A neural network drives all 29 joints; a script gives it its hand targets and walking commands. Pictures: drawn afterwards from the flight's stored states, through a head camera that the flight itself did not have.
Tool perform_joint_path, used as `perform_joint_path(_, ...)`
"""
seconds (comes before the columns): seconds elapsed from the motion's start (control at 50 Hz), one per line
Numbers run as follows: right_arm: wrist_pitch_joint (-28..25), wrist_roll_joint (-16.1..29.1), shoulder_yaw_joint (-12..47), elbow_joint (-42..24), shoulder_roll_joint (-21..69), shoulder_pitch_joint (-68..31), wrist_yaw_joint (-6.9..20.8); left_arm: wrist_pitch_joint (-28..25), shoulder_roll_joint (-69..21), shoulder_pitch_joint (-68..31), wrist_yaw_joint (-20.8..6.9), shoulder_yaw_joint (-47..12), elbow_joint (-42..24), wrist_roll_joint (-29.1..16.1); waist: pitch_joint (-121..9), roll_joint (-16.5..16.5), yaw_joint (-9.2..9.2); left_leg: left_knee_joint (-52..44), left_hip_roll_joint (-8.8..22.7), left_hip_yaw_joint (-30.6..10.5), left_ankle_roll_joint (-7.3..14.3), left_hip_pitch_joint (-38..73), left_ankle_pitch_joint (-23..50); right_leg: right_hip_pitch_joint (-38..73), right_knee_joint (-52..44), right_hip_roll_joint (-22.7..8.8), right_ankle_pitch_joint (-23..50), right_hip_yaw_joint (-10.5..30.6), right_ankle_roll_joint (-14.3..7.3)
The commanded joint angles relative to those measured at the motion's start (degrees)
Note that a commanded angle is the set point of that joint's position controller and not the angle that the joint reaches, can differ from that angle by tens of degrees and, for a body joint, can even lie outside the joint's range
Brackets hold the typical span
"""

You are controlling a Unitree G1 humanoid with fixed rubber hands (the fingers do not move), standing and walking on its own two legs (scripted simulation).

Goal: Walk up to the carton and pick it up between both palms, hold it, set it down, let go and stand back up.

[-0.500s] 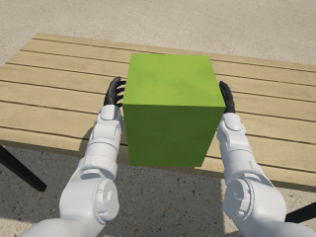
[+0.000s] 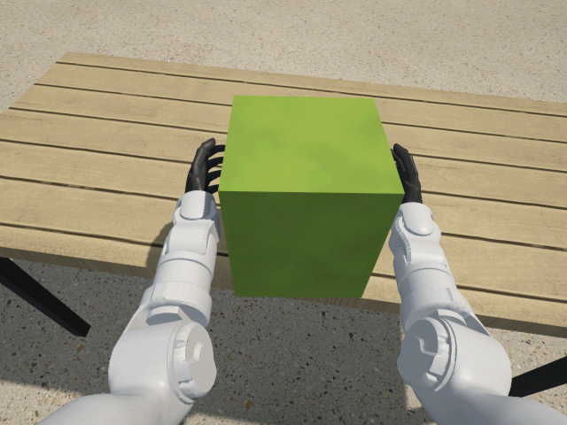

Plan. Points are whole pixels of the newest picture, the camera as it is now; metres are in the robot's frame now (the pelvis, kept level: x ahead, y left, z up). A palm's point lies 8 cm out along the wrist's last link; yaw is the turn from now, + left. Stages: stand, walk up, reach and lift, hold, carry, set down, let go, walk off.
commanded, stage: set down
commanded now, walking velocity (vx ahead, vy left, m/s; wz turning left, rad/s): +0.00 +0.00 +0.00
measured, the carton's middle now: (301, 201) +0.42 +0.00 +0.05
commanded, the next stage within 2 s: none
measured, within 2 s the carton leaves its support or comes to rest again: rests again in 0.06 s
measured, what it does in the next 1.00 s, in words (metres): stands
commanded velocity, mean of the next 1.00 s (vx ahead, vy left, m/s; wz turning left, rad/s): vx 0.00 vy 0.00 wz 0.00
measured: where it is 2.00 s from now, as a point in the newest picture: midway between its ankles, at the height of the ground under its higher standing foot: outside the picture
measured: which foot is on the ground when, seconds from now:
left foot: down 0.00-1.00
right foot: down 0.00-1.00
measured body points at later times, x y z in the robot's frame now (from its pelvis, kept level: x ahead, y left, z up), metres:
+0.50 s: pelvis +0.00 +0.00 +0.00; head +0.03 +0.01 +0.45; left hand +0.41 +0.15 +0.08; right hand +0.42 -0.15 +0.08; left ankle -0.02 +0.12 -0.75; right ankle -0.01 -0.09 -0.75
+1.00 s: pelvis +0.00 +0.00 +0.00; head +0.04 +0.02 +0.45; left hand +0.41 +0.15 +0.07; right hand +0.41 -0.15 +0.08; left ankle -0.02 +0.11 -0.75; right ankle -0.01 -0.09 -0.75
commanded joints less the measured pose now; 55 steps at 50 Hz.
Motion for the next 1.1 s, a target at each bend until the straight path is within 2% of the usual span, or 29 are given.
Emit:
perform_joint_path(0.0, -4.5, -1.7, 14.7, -4.7, 23.8, -37.7, 7.8, -4.1, -27.3, -36.6, -5.3, -15.8, -6.3, -0.7, -36.6, -0.3, -1.92, 2.3, 1.3, 2.6, -3.3, 13.1, 27.0, 17.6, 4.2, -1.7, 33.8, -2.3, 4.1)
perform_joint_path(0.08, -4.2, -2.9, 13.9, -5.1, 24.1, -36.9, 8.1, -4.4, -25.5, -35.8, -6.0, -13.8, -5.3, 0.0, -34.2, -1.7, -1.66, -0.4, 0.6, 2.9, -2.0, 7.5, 20.1, 22.4, 5.1, -2.5, 34.4, -1.6, 5.1)
perform_joint_path(0.2, -4.0, -4.6, 11.9, -5.0, 24.0, -35.5, 8.5, -4.9, -24.7, -34.6, -6.2, -12.0, -4.5, 1.2, -32.4, -1.7, -1.42, -1.5, 0.5, 3.3, -1.6, 7.0, 16.7, 22.1, 4.5, -2.7, 31.0, -1.5, 5.3)
perform_joint_path(0.66, -3.0, -7.5, 8.0, -5.4, 22.7, -29.6, 9.7, -4.5, -23.8, -28.3, -6.0, -8.8, -4.7, 4.5, -25.4, -1.5, -1.60, -1.6, 0.8, 3.6, -1.3, 9.4, 15.5, 16.7, 3.0, -2.4, 23.5, -2.1, 5.3)
perform_joint_path(0.68, -2.9, -7.5, 8.1, -6.7, 21.9, -29.6, 9.5, -4.5, -21.2, -28.5, -6.3, -6.8, -2.0, 5.5, -23.6, -2.5, -0.69, -2.3, 1.0, 4.4, -0.5, 7.3, 12.2, 16.9, 3.0, -3.0, 19.7, -1.8, 5.4)
perform_joint_path(0.72, -2.7, -7.4, 7.8, -6.9, 21.7, -29.6, 9.5, -5.2, -20.0, -29.7, -6.6, -6.1, -3.3, 5.2, -23.3, -3.2, 0.01, -3.0, 1.0, 4.7, 0.1, 4.6, 10.0, 17.6, 3.4, -3.1, 19.0, -1.8, 5.6)
perform_joint_path(0.74, -2.6, -7.3, 7.7, -7.4, 21.0, -29.4, 9.6, -5.1, -20.0, -28.9, -6.5, -5.7, -3.3, 5.5, -22.5, -2.9, 0.10, -3.2, 0.7, 4.9, 0.4, 5.0, 10.7, 17.6, 3.2, -3.0, 19.1, -1.7, 5.4)
perform_joint_path(0.76, -2.7, -7.6, 6.7, -6.7, 20.3, -29.4, 9.7, -5.1, -20.7, -29.3, -6.3, -6.2, -3.7, 5.4, -24.6, -1.0, -0.47, -2.6, 1.0, 4.4, -0.4, 6.7, 12.5, 16.9, 3.5, -2.9, 18.9, -2.2, 5.0)
perform_joint_path(0.8, -3.0, -7.7, 6.6, -6.6, 19.1, -28.6, 9.6, -5.0, -20.8, -28.2, -5.8, -6.7, -3.6, 5.5, -25.3, -0.4, -0.67, -1.6, 1.3, 4.3, -1.0, 10.0, 16.2, 13.8, 2.5, -2.6, 17.7, -2.4, 4.6)
perform_joint_path(0.82, -2.9, -7.8, 6.4, -6.4, 19.9, -27.8, 9.7, -5.0, -21.7, -27.7, -5.9, -7.1, -3.7, 5.5, -24.7, -0.2, -1.54, -1.0, 1.5, 4.2, -1.4, 10.7, 16.3, 12.9, 2.1, -2.7, 17.8, -2.5, 4.4)
perform_joint_path(0.84, -2.8, -8.0, 6.1, -6.6, 19.7, -27.7, 9.7, -5.1, -21.3, -27.7, -6.1, -6.6, -3.5, 5.8, -23.7, 0.3, -1.03, -0.8, 1.1, 4.6, -1.6, 10.5, 16.2, 13.3, 1.9, -2.7, 17.5, -2.6, 4.3)
perform_joint_path(0.88, -2.0, -8.0, 6.1, -6.9, 20.6, -26.6, 9.9, -4.8, -21.5, -26.5, -6.5, -5.5, -3.3, 6.6, -22.6, -0.6, -0.52, -1.7, 1.0, 4.5, -0.6, 8.3, 12.6, 13.7, 2.0, -2.9, 15.7, -2.0, 4.3)
perform_joint_path(0.9, -1.8, -8.0, 7.1, -6.9, 21.0, -26.2, 9.8, -4.8, -20.0, -25.9, -6.6, -3.9, -2.7, 6.7, -21.5, -2.5, 0.20, -2.4, 0.7, 4.8, 0.1, 6.0, 12.1, 15.7, 2.7, -3.1, 17.5, -1.9, 4.9)
perform_joint_path(0.92, -1.9, -8.0, 7.6, -6.9, 20.7, -25.2, 9.7, -5.1, -19.6, -25.4, -6.7, -4.3, -3.1, 6.6, -22.7, -2.1, 0.11, -2.6, 0.5, 4.9, 0.3, 5.9, 13.6, 17.5, 3.2, -3.1, 19.9, -1.5, 5.3)
perform_joint_path(0.94, -2.2, -8.3, 6.4, -7.2, 19.7, -25.6, 9.7, -5.1, -20.6, -25.9, -6.7, -5.4, -3.3, 6.1, -23.1, -1.5, -0.82, -2.4, 0.6, 4.6, -0.1, 6.5, 13.5, 17.1, 3.1, -2.7, 19.3, -2.0, 5.0)
perform_joint_path(0.96, -2.0, -8.2, 6.3, -6.4, 20.1, -24.9, 9.9, -5.4, -20.2, -25.9, -6.6, -5.4, -4.2, 6.3, -22.3, -0.3, -0.57, -2.4, 1.0, 4.6, -0.4, 6.9, 12.4, 15.7, 2.5, -2.9, 16.8, -2.0, 4.7)
perform_joint_path(0.98, -2.1, -8.3, 5.4, -6.0, 19.3, -24.8, 10.0, -5.4, -20.6, -25.9, -6.4, -6.2, -3.8, 6.3, -21.4, 1.2, -1.49, -2.2, 1.1, 4.5, -1.1, 8.7, 14.8, 13.8, 2.1, -2.7, 15.5, -2.4, 4.4)
perform_joint_path(1.0, -1.8, -8.5, 5.5, -5.7, 19.1, -24.4, 10.1, -5.3, -20.8, -25.9, -6.4, -5.8, -4.0, 6.9, -21.8, 1.7, -1.30, -1.7, 0.9, 4.4, -1.2, 10.4, 15.4, 11.9, 1.7, -2.8, 14.8, -2.3, 4.3)
perform_joint_path(1.02, -2.0, -9.0, 5.8, -6.7, 19.7, -25.2, 10.2, -5.2, -21.0, -25.4, -6.3, -5.2, -3.4, 7.0, -21.8, 0.1, -0.97, -1.3, 1.1, 4.1, -0.9, 11.6, 15.9, 10.4, 1.5, -2.3, 14.8, -2.8, 4.3)
perform_joint_path(1.04, -1.7, -9.3, 5.3, -5.7, 19.8, -24.4, 10.2, -5.2, -20.7, -25.2, -6.3, -5.2, -3.1, 7.1, -21.0, 0.2, -1.35, -1.1, 1.3, 4.5, -1.0, 12.2, 15.5, 9.8, 1.4, -2.3, 13.8, -2.6, 4.1)
perform_joint_path(1.06, -1.7, -8.9, 5.9, -6.4, 18.9, -23.7, 10.2, -5.2, -20.5, -24.4, -6.1, -5.9, -4.0, 6.6, -21.0, 0.6, -1.06, -0.8, 1.3, 4.3, -1.2, 12.0, 16.6, 9.8, 1.5, -2.3, 13.1, -2.7, 3.8)
perform_joint_path(1.08, -1.8, -8.5, 5.9, -6.8, 18.7, -23.9, 10.2, -5.3, -19.6, -25.0, -6.0, -5.5, -3.1, 6.8, -20.2, -0.4, -0.28, -0.5, 1.3, 4.4, -1.0, 11.2, 17.2, 9.9, 1.6, -2.1, 14.0, -2.5, 3.9)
